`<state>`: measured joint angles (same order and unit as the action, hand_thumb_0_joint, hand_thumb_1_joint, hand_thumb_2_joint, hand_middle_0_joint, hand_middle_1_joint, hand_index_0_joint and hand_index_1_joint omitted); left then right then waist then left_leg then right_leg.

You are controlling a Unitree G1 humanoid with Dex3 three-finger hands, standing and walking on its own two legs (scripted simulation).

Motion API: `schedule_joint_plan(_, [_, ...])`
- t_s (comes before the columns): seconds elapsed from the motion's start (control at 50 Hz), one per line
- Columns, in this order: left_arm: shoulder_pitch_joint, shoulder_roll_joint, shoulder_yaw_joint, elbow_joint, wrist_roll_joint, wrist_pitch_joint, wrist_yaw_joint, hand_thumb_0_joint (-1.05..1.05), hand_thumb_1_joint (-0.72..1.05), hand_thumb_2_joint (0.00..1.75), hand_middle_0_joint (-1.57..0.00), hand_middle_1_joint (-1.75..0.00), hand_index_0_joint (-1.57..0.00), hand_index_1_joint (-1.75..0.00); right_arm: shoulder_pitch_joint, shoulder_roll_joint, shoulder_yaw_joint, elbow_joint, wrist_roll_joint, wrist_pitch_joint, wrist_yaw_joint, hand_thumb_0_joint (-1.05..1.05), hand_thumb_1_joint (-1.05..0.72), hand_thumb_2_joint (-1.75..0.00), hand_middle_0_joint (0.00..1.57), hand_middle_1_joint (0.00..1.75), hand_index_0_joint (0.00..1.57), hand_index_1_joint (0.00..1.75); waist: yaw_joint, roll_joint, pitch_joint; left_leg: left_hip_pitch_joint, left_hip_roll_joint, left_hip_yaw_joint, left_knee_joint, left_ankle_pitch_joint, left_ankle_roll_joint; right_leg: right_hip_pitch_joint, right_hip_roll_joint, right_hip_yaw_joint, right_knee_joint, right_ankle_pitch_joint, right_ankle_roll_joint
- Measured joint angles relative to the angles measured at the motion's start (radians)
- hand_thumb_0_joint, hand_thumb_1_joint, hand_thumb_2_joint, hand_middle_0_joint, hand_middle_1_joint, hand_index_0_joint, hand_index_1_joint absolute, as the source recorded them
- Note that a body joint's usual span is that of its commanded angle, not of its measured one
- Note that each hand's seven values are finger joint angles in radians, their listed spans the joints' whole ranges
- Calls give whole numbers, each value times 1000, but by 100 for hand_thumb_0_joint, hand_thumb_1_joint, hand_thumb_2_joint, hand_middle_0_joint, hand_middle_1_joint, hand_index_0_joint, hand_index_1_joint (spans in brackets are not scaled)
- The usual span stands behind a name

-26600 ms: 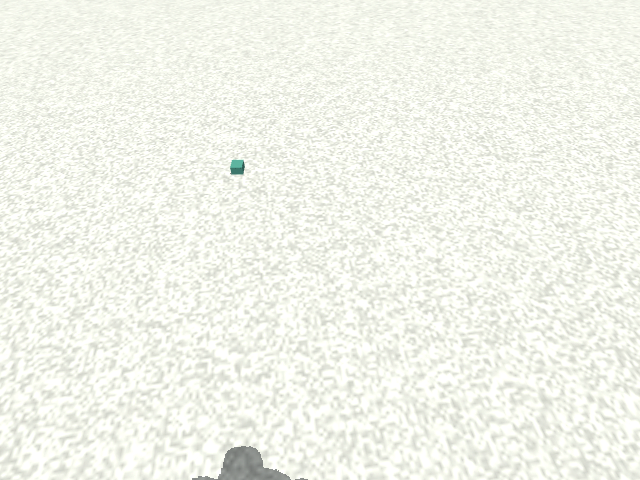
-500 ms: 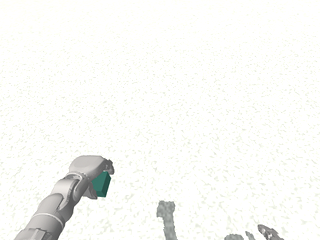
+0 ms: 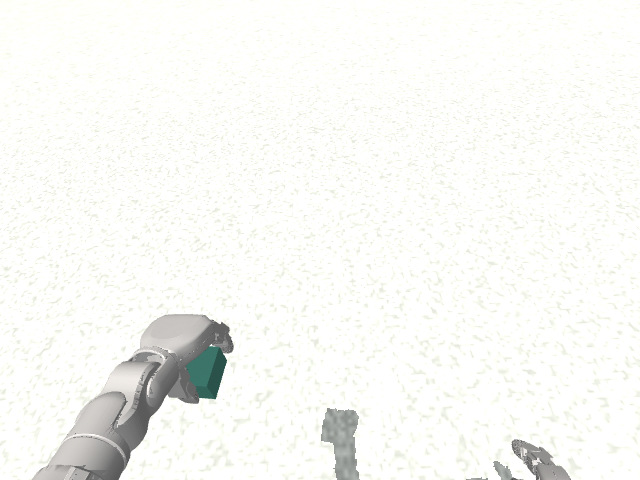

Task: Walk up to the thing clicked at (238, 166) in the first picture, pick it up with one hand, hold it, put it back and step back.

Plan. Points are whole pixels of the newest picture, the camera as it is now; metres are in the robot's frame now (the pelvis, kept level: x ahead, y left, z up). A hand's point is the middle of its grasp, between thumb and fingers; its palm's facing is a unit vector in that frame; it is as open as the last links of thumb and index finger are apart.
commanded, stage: hold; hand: left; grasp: from above
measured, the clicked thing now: (195, 371) +0.30 +0.22 -0.07
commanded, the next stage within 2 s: crouch in 0.54 s
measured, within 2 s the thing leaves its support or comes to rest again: neither
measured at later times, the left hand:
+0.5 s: hand (186, 369) +0.29 +0.22 -0.03, palm faces -0.47 -0.01 -0.88, open 8.7 cm
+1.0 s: hand (196, 377) +0.30 +0.22 -0.09, palm faces -0.46 +0.03 -0.89, open 8.7 cm
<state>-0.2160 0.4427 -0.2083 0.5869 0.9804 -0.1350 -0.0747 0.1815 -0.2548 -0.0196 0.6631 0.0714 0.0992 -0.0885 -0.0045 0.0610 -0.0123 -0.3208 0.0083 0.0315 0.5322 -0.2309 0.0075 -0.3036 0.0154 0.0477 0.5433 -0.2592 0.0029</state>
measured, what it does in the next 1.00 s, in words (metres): stands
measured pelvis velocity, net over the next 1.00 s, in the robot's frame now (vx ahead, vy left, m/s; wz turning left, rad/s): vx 0.00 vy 0.01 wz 0.01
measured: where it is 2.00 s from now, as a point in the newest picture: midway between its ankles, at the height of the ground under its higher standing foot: outside the picture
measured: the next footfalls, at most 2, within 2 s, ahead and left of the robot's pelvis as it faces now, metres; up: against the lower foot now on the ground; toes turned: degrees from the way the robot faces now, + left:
none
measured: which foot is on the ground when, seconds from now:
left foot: down 0.00-1.00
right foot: down 0.00-1.00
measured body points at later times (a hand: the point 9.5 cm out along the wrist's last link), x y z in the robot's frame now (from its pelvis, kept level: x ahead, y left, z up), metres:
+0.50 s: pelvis +0.00 +0.00 +0.00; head +0.02 -0.02 +0.45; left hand +0.31 +0.22 +0.02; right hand +0.15 -0.25 -0.11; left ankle +0.03 +0.12 -0.73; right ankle +0.02 -0.12 -0.73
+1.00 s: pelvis +0.00 +0.01 -0.02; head +0.04 +0.00 +0.43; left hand +0.32 +0.22 -0.04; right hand +0.14 -0.25 -0.13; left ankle +0.03 +0.12 -0.73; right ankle +0.02 -0.12 -0.73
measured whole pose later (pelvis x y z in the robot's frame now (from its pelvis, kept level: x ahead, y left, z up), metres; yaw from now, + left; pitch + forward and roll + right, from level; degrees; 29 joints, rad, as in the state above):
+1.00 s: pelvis +0.00 +0.01 -0.02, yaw +1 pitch +8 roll +0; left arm -0.31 0.42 -0.22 0.80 1.10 -0.19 0.12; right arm 0.18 -0.25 -0.04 0.66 0.05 0.13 -0.06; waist -0.02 0.03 -0.05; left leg -0.54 0.00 0.02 0.71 -0.30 0.01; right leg -0.51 0.01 0.03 0.71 -0.33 0.01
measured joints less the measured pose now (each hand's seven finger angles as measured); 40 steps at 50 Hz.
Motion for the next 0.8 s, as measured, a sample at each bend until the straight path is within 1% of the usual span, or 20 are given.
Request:
schedule_joint_plan(0.16, [4,3,-2,-4,6,-13,-1,-1,23,26,-80,-34,-83,-31,-12,0,2,1,0,5,-4,1,-90,-90,20,30,20,30,3,-1,8,7,-1,-2,-9,5,0,7,-1,-2,-7,3,0])
schedule_joint_plan(0.34, [2,1,5,0,8,-5,5,-1,23,26,-81,-34,-84,-31,-15,4,2,2,2,13,-5,1,-91,-90,20,30,20,30,3,-3,6,14,-2,-1,-18,6,1,15,-2,-1,-18,6,1])
schedule_joint_plan(0.44, [0,5,-5,6,10,-10,3,-1,23,26,-81,-33,-84,-31,-12,5,1,-1,3,17,-4,1,-90,-90,20,30,20,30,3,-6,7,16,-4,0,-20,6,2,16,-4,0,-20,5,2])
schedule_joint_plan(0.54, [-1,0,1,12,14,-12,16,-1,23,26,-81,-34,-84,-31,-7,5,0,-1,4,21,-2,1,-91,-90,20,30,20,30,3,-7,8,13,-4,0,-20,4,3,15,-4,1,-23,5,3])
schedule_joint_plan(0.62, [-11,0,-4,23,20,-8,25,-1,23,26,-81,-33,-84,-31,-6,5,-2,4,4,24,-2,1,-91,-90,20,30,20,30,3,-8,8,12,-5,0,-19,3,5,15,-5,1,-24,5,5])
schedule_joint_plan(0.74, [-24,0,-1,39,14,-3,31,-1,23,26,-80,-34,-83,-31,-1,5,-3,4,6,27,0,1,-91,-90,20,30,20,30,-1,-9,5,10,-6,0,-18,0,6,15,-6,1,-27,4,6])
schedule_joint_plan(0.8, [-20,-1,-1,47,19,-10,37,-1,23,27,-81,-34,-84,-31,-1,7,-4,-2,7,31,1,1,-91,-90,20,30,20,30,-5,-12,4,3,-7,1,-13,-3,7,8,-7,1,-22,1,7])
